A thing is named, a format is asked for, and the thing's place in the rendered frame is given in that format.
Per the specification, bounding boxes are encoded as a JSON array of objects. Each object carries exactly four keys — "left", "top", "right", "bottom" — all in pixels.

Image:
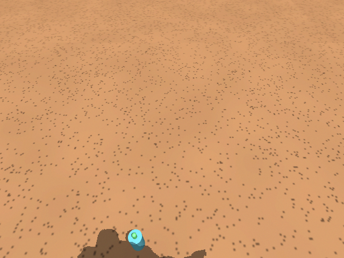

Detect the bottle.
[{"left": 128, "top": 230, "right": 145, "bottom": 251}]

